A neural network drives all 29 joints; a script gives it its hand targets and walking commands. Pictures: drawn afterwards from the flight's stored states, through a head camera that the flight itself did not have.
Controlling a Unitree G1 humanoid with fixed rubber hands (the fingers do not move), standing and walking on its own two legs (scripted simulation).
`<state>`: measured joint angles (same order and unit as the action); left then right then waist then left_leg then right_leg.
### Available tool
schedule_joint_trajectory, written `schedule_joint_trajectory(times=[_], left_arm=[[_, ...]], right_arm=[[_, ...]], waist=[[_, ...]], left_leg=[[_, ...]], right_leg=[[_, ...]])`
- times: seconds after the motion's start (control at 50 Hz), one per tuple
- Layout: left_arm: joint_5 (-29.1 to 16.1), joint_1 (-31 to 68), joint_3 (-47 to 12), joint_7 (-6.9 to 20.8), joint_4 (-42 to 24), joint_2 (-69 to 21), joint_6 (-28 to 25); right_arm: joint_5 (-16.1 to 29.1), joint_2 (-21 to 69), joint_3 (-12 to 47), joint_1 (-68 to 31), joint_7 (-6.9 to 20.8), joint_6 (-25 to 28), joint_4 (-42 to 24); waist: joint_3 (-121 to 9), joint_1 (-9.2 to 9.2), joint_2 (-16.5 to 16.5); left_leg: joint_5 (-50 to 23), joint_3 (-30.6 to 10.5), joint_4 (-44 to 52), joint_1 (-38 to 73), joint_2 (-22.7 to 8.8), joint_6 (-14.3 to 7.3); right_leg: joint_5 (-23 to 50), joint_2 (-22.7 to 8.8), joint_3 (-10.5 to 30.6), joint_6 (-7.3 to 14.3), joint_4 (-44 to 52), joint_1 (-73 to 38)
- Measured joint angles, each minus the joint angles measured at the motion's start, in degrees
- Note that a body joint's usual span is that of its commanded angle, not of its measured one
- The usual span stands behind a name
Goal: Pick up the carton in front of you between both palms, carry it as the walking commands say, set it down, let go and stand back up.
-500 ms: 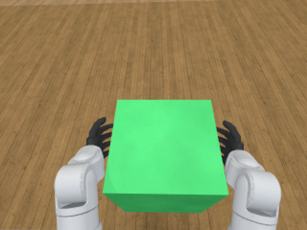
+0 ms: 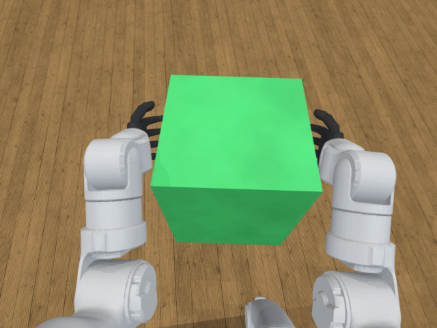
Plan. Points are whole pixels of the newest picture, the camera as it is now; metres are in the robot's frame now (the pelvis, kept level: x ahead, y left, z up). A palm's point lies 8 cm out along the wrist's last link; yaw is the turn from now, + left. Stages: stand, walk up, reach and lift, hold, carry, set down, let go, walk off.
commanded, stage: carry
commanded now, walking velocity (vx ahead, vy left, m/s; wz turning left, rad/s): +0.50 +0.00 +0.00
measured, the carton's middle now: (231, 169) +0.39 -0.02 +0.04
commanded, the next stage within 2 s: none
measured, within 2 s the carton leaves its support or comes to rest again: neither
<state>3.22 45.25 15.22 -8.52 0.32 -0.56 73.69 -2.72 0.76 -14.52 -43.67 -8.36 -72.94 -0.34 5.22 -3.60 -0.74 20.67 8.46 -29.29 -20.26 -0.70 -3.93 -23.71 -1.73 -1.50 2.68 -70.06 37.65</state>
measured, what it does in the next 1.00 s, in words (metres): climbs: right foot, then left foot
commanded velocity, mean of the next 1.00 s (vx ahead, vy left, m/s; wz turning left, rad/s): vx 0.50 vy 0.00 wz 0.00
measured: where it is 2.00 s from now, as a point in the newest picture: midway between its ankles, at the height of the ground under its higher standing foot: (225, 144)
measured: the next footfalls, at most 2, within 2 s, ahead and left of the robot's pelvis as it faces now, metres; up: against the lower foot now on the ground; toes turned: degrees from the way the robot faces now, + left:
right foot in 0.16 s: +0.31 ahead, -0.12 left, +0.02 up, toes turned -3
left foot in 0.58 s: +0.55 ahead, +0.06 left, +0.05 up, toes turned +7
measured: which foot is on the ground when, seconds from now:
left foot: down 0.00-0.18, up 0.20-0.56, down 0.58-1.00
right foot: up 0.00-0.14, down 0.16-0.58, up 0.60-1.00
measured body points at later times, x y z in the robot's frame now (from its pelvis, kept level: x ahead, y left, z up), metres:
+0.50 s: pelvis +0.33 -0.04 +0.03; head +0.38 -0.04 +0.48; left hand +0.70 +0.16 +0.20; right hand +0.74 -0.14 +0.19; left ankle +0.46 +0.07 -0.66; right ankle +0.27 -0.12 -0.71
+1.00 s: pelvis +0.60 -0.04 +0.05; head +0.64 -0.05 +0.50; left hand +0.99 +0.09 +0.21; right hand +0.99 -0.21 +0.21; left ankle +0.51 +0.05 -0.68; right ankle +0.73 -0.13 -0.66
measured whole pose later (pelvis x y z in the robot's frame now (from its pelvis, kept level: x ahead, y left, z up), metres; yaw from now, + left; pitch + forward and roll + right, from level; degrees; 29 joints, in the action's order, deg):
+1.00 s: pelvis +0.60 -0.04 +0.05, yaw +0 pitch +5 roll +0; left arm 4.4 45.0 15.3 -7.5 -1.0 -1.6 75.4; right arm -1.5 -1.0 -14.9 -46.7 -7.6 -74.8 1.9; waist -2.2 -2.8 1.1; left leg 27.8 7.0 -27.0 -9.8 -0.7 -1.6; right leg -14.3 -1.2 -6.2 2.4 -38.2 36.3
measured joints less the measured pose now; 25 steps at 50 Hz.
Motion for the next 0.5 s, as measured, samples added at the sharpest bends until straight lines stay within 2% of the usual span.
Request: schedule_joint_trajectory(times=[0.06,0.14,0.16,0.18,0.2,0.24,0.26,0.3,0.34,0.4,0.44,0.5], left_arm=[[0.3,-0.3,0.7,-0.1,-3.4,-1.2,-1.8],[0.8,-1.0,1.0,0.0,-6.0,-2.3,-3.2],[0.9,-0.8,0.7,0.0,-5.8,-2.5,-3.4],[1.1,-0.8,0.4,0.0,-5.7,-2.9,-4.0],[1.2,-0.8,0.0,-0.1,-5.9,-3.2,-4.5],[1.2,-0.9,-0.5,-0.3,-5.8,-3.6,-4.7],[0.8,-1.6,-0.5,-0.5,-6.2,-3.6,-4.4],[-0.3,-2.6,-0.4,-1.0,-8.0,-3.7,-3.5],[-1.2,-3.0,0.1,-1.2,-10.0,-3.2,-2.8],[-2.5,-1.7,0.7,-1.9,-10.8,-2.5,-2.1],[-3.1,-0.3,0.8,-1.9,-8.5,-1.7,-1.9],[-2.9,2.2,0.5,-1.7,-1.6,-0.7,-1.5]], right_arm=[[0.7,0.5,-1.4,-0.6,-0.4,1.6,-2.7],[1.2,0.7,-1.9,-0.7,-0.3,2.7,-4.3],[1.4,0.4,-2.0,-0.5,-0.3,2.7,-4.7],[1.6,-0.4,-1.8,-0.5,-0.1,2.6,-5.2],[1.9,-0.9,-2.0,-0.6,0.0,2.3,-5.8],[1.8,-1.1,-2.8,-0.9,0.2,1.6,-6.2],[1.5,-0.8,-3.0,-0.7,0.3,1.1,-6.6],[0.5,0.5,-3.5,-0.1,0.5,0.0,-8.6],[-0.7,1.8,-3.4,-0.2,0.9,-0.4,-10.0],[-2.3,2.4,-2.7,-1.0,1.0,-0.4,-11.3],[-3.3,2.3,-2.6,-1.3,1.4,-0.6,-10.4],[-4.5,1.7,-3.0,-1.3,1.9,-1.3,-6.4]], waist=[[1.3,-0.31,0.0],[0.5,0.47,0.8],[0.3,1.32,0.8],[0.7,2.68,2.3],[1.2,4.00,3.3],[2.0,6.26,3.0],[2.3,7.21,2.7],[2.7,8.86,1.4],[3.0,10.08,0.1],[2.5,11.50,-0.4],[0.8,12.15,-0.4],[-3.0,11.32,-0.7]], left_leg=[[2.7,-0.7,1.7,4.3,-0.2,0.5],[8.2,-1.6,0.4,9.7,-1.3,2.5],[9.9,-1.4,-3.3,10.2,-1.8,3.0],[9.5,-2.1,-9.1,9.2,-3.4,3.3],[7.9,-4.7,-17.7,6.7,-3.3,3.5],[8.7,-8.3,-37.0,-0.7,-0.4,2.8],[8.1,-8.8,-42.9,-3.9,0.8,2.3],[7.5,-8.3,-48.1,-10.1,2.1,1.7],[6.4,-6.7,-45.6,-14.9,2.0,1.4],[4.6,-5.5,-36.5,-19.6,1.6,1.2],[1.2,-5.0,-28.2,-20.7,1.0,1.1],[-5.1,-3.3,-15.5,-19.0,0.8,0.5]], right_leg=[[1.6,-0.7,-0.2,0.0,8.0,4.9],[10.3,0.2,-3.0,0.1,29.5,2.2],[13.2,0.6,-4.3,0.6,33.9,-0.2],[12.5,1.6,-5.3,0.9,32.8,-1.3],[10.3,2.3,-5.8,1.1,31.0,-1.9],[7.0,2.7,-5.4,1.5,31.1,-4.3],[6.7,2.8,-5.1,1.1,32.7,-6.2],[6.7,2.7,-4.6,0.9,36.6,-10.0],[6.3,2.4,-4.1,1.5,40.0,-13.7],[5.0,2.2,-3.7,1.6,43.6,-19.1],[3.5,2.3,-3.4,1.3,45.0,-22.3],[0.1,2.2,-3.6,0.4,46.1,-27.0]])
